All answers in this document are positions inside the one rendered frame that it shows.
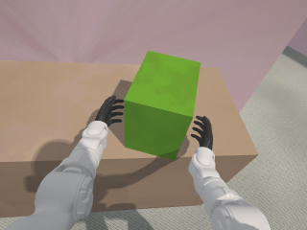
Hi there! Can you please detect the right robot upper arm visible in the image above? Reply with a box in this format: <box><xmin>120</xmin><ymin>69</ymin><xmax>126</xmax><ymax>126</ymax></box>
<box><xmin>211</xmin><ymin>204</ymin><xmax>271</xmax><ymax>230</ymax></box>

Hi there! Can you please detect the left robot upper arm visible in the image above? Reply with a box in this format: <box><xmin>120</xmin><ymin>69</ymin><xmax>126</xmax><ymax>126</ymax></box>
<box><xmin>4</xmin><ymin>172</ymin><xmax>94</xmax><ymax>230</ymax></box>

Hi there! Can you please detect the left robot hand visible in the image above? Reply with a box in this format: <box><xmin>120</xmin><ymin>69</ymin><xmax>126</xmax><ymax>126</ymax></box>
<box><xmin>95</xmin><ymin>95</ymin><xmax>124</xmax><ymax>127</ymax></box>

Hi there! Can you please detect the carton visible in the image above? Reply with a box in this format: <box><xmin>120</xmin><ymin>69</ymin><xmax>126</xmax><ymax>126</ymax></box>
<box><xmin>124</xmin><ymin>51</ymin><xmax>201</xmax><ymax>161</ymax></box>

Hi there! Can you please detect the right robot forearm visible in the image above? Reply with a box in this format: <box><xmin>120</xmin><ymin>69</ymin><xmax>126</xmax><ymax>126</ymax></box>
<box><xmin>188</xmin><ymin>147</ymin><xmax>271</xmax><ymax>230</ymax></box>

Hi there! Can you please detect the pedestal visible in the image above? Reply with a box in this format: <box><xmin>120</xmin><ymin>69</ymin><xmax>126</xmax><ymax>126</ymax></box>
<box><xmin>0</xmin><ymin>59</ymin><xmax>259</xmax><ymax>219</ymax></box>

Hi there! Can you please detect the right robot hand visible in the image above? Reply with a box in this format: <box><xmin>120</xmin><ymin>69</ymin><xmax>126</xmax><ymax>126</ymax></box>
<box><xmin>191</xmin><ymin>116</ymin><xmax>213</xmax><ymax>150</ymax></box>

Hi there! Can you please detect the left robot forearm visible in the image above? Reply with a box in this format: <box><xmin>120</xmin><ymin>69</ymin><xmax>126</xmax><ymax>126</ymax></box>
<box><xmin>35</xmin><ymin>121</ymin><xmax>108</xmax><ymax>207</ymax></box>

